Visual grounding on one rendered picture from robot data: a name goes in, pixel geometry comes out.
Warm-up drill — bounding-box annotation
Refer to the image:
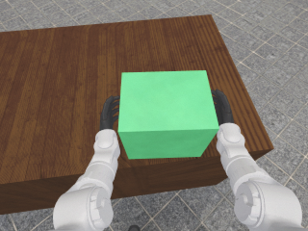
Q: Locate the robot left hand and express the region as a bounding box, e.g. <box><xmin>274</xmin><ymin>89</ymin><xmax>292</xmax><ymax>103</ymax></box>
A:
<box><xmin>99</xmin><ymin>95</ymin><xmax>120</xmax><ymax>131</ymax></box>

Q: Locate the carton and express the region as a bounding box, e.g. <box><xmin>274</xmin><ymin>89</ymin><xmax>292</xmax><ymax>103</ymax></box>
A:
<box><xmin>117</xmin><ymin>70</ymin><xmax>219</xmax><ymax>160</ymax></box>

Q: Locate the left robot upper arm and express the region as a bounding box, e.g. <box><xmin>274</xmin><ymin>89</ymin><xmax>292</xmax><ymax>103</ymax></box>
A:
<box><xmin>47</xmin><ymin>186</ymin><xmax>114</xmax><ymax>231</ymax></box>

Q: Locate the right robot upper arm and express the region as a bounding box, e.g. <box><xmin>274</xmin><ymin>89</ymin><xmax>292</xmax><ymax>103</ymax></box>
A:
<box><xmin>234</xmin><ymin>180</ymin><xmax>308</xmax><ymax>231</ymax></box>

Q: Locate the pedestal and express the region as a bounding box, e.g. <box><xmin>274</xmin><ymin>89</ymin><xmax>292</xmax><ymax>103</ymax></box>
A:
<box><xmin>0</xmin><ymin>14</ymin><xmax>274</xmax><ymax>216</ymax></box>

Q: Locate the left robot forearm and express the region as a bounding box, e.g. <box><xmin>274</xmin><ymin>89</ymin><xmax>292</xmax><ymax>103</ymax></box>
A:
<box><xmin>53</xmin><ymin>129</ymin><xmax>120</xmax><ymax>228</ymax></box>

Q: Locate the robot right hand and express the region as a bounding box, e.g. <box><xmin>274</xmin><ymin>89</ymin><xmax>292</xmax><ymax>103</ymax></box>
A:
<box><xmin>211</xmin><ymin>89</ymin><xmax>234</xmax><ymax>126</ymax></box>

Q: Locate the right robot forearm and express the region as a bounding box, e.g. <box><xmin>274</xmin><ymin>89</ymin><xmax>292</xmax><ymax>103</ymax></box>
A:
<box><xmin>216</xmin><ymin>122</ymin><xmax>302</xmax><ymax>221</ymax></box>

